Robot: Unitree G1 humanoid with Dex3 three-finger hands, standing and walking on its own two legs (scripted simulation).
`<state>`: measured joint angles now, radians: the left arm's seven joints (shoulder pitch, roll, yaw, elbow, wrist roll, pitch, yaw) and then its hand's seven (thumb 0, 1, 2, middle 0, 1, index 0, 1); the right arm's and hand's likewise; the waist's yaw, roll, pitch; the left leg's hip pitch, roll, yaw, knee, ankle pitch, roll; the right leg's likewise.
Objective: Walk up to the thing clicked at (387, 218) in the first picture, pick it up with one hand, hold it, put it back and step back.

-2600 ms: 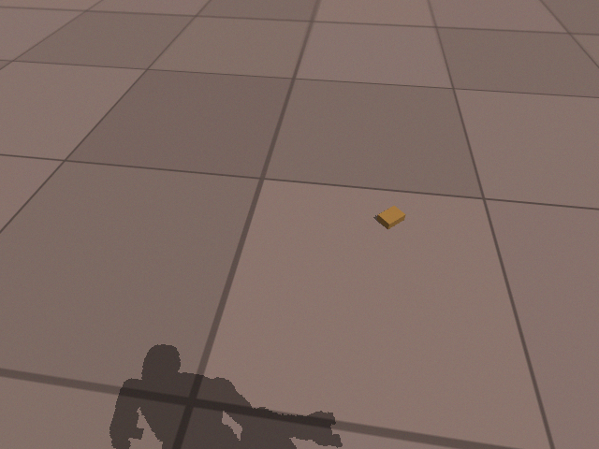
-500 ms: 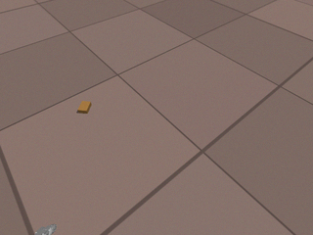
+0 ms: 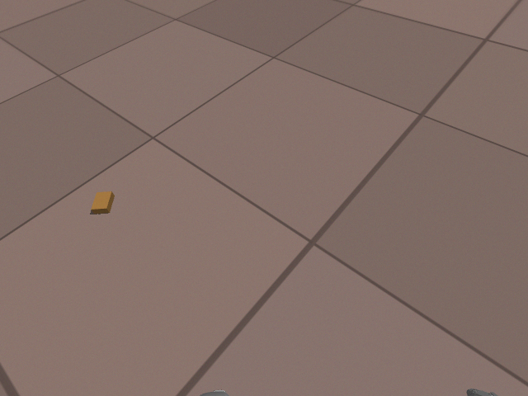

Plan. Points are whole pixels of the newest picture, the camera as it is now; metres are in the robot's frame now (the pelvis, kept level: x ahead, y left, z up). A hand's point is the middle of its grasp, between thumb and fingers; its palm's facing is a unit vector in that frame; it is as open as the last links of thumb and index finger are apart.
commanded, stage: walk up
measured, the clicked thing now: (103, 202) +1.04 +0.82 -0.73
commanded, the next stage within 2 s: stand in 1.60 s
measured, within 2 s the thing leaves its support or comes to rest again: neither
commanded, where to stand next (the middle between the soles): +0.06 +0.01 m, yaw -4 degrees
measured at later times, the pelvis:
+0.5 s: pelvis -0.01 +0.01 +0.01, yaw -5 degrees
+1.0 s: pelvis +0.00 +0.02 +0.02, yaw -8 degrees
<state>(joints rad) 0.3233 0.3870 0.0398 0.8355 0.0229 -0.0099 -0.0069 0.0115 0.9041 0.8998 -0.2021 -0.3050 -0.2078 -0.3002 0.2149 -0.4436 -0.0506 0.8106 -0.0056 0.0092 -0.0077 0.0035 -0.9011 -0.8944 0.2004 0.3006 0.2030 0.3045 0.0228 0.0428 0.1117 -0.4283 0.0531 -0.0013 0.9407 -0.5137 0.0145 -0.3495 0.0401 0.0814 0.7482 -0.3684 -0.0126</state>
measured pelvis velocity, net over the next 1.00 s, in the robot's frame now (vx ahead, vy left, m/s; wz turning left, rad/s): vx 0.00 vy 0.02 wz -0.13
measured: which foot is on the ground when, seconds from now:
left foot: up 0.00-0.04, down 0.06-1.00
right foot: down 0.00-1.00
